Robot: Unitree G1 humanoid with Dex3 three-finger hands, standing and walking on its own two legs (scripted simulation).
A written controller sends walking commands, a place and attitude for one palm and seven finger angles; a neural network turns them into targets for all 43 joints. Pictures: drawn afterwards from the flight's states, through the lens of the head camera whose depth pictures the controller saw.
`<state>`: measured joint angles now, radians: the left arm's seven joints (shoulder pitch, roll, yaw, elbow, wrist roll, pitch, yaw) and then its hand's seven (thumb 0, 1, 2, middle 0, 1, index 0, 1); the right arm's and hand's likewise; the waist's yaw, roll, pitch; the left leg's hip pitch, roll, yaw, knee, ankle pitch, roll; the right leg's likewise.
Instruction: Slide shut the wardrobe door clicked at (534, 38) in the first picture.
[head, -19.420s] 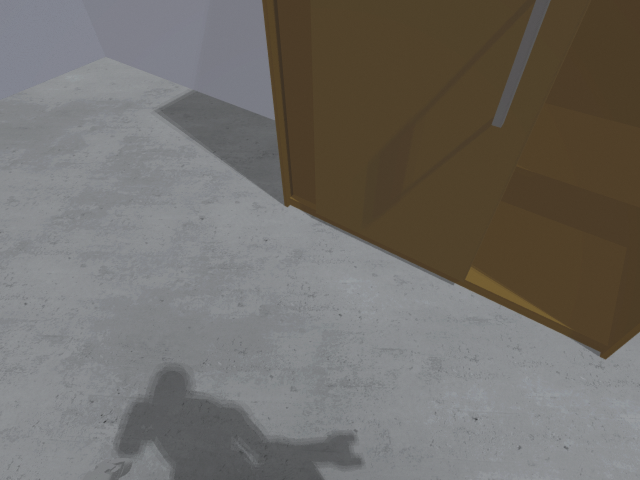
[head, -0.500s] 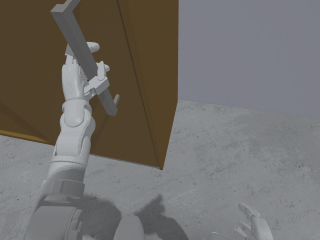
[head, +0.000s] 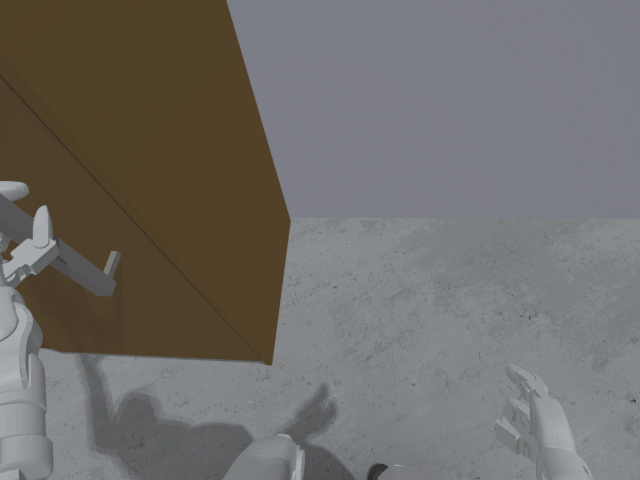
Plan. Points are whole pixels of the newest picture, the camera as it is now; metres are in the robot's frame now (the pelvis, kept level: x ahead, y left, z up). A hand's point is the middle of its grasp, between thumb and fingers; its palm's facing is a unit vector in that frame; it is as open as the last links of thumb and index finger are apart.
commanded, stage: stop walking and hold the door there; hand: left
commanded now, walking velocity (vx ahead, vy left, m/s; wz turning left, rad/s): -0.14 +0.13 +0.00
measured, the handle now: (39, 218) +0.36 +0.37 +0.10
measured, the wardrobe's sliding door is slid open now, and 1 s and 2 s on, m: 0.00 0.00 0.00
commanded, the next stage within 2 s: none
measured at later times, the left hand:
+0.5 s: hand (37, 242) +0.33 +0.35 +0.11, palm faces +0.46 -0.83 -0.32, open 5.7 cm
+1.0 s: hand (39, 241) +0.33 +0.35 +0.11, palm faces +0.47 -0.83 -0.29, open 5.8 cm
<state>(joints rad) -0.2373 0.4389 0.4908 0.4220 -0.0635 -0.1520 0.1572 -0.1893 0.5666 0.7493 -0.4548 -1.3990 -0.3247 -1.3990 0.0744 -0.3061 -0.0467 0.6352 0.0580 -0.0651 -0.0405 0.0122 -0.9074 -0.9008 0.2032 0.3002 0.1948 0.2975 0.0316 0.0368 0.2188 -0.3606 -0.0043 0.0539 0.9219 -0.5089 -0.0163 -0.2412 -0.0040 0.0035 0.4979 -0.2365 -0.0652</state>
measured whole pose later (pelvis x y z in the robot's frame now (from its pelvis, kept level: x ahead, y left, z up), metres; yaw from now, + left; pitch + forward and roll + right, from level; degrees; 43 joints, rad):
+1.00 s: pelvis +0.01 +0.05 +0.00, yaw -4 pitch -1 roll -1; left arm -0.06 0.42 0.36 0.32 -0.06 -0.17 0.14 -0.12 0.60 0.80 -0.46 -1.40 -0.42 -1.40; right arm 0.20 -0.26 0.00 0.67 0.05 -0.04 -0.10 0.01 -0.90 -0.90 0.21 0.30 0.20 0.30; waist 0.03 0.02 -0.01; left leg -0.19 0.00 0.10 0.43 -0.23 0.05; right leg -0.19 0.03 0.04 0.40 -0.20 0.00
